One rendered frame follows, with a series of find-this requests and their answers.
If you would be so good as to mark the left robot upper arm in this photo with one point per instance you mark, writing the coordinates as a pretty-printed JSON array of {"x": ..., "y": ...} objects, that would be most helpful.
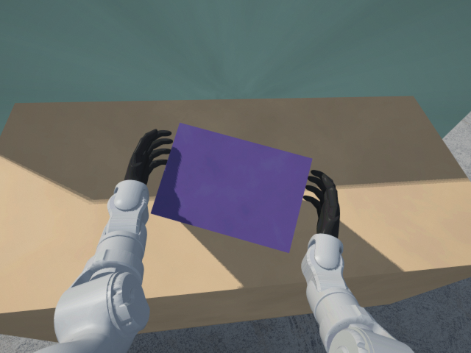
[{"x": 100, "y": 316}]

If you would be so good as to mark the pedestal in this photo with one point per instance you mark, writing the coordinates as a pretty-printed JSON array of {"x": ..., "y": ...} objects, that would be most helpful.
[{"x": 405, "y": 207}]

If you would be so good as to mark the carton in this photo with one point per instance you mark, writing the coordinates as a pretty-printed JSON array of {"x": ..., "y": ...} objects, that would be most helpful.
[{"x": 232, "y": 186}]

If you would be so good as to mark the right robot hand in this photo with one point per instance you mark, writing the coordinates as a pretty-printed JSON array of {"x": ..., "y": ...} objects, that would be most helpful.
[{"x": 328, "y": 209}]

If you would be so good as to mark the right robot upper arm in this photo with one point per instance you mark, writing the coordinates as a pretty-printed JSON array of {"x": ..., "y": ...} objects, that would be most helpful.
[{"x": 358, "y": 340}]

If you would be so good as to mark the left robot hand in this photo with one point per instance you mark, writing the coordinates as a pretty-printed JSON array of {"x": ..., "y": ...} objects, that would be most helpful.
[{"x": 141, "y": 163}]

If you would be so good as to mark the robot left forearm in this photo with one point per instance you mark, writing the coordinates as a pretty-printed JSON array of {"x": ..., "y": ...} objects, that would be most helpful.
[{"x": 122, "y": 244}]

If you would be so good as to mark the robot right forearm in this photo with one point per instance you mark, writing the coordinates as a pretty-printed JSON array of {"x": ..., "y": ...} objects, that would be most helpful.
[{"x": 331, "y": 301}]

